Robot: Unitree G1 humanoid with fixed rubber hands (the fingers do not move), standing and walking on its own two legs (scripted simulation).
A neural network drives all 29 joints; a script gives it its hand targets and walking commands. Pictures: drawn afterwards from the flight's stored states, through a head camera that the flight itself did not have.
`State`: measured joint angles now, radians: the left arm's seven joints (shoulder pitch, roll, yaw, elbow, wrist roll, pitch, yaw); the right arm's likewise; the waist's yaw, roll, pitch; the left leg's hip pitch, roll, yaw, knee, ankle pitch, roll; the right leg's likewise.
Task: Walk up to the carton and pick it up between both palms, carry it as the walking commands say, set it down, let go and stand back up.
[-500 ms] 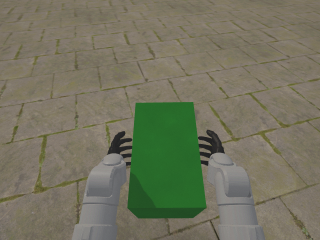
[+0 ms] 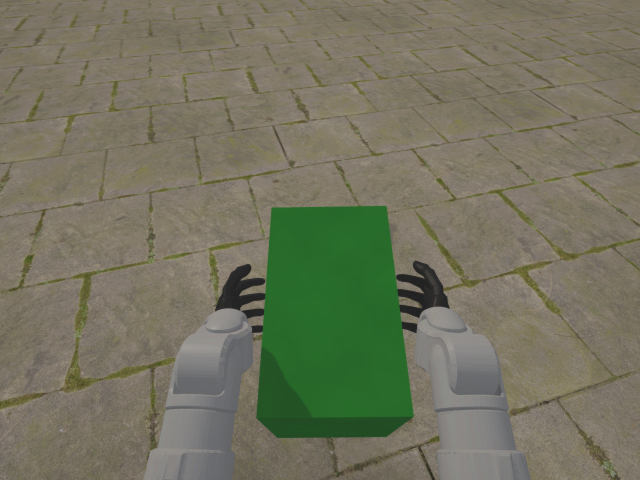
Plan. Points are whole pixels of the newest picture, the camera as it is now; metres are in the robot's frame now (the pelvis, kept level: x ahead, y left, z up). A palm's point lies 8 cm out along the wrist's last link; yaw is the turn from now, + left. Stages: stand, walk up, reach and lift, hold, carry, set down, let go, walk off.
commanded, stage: carry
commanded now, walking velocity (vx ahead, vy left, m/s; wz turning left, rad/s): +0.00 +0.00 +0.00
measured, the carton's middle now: (330, 325) +0.34 +0.00 -0.01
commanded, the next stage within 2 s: none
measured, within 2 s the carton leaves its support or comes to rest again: neither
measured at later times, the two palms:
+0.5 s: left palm (227, 334) +0.27 +0.12 +0.08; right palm (438, 330) +0.27 -0.13 +0.09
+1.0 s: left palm (195, 418) +0.17 +0.14 +0.07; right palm (439, 412) +0.18 -0.11 +0.09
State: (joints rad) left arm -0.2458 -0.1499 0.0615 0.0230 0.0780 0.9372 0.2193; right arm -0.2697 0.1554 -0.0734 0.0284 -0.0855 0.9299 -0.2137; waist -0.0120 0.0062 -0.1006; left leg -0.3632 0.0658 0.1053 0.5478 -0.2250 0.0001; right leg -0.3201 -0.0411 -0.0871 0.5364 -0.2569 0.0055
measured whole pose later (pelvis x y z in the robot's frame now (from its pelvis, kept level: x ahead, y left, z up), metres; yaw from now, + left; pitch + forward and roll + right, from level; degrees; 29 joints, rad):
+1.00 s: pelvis -0.12 +0.02 -0.02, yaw +0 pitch +2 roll +0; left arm -0.34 -0.17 0.05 -0.21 0.09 1.22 0.29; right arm -0.36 0.18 -0.08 -0.21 -0.09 1.20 -0.27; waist -0.02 -0.02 -0.04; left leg -0.54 0.04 0.11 0.67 -0.17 0.02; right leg -0.58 -0.08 -0.08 0.68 -0.21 0.02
